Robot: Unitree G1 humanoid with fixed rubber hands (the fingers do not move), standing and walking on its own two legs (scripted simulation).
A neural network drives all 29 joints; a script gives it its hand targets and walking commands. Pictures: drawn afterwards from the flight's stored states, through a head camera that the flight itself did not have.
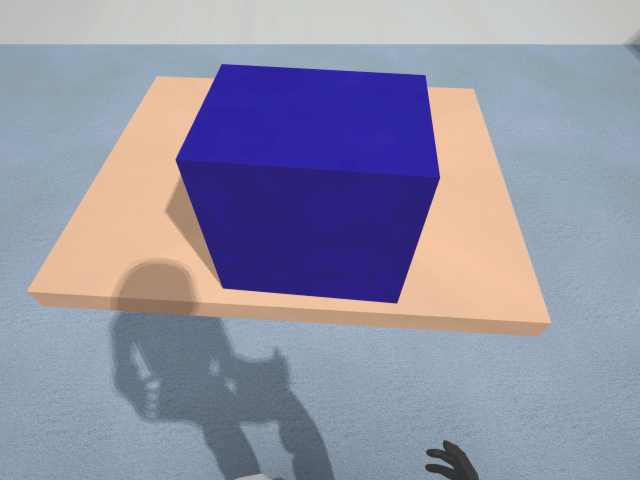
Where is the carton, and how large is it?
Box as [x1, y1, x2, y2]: [175, 64, 439, 302]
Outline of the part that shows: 222,64 175,159 223,288 397,302 439,179 425,75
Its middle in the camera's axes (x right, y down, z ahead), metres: -0.01 -0.07 +0.58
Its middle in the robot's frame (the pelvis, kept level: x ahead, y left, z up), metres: +0.50 +0.02 +0.05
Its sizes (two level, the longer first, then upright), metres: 0.282 0.202 0.272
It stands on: a table, 0.68 m high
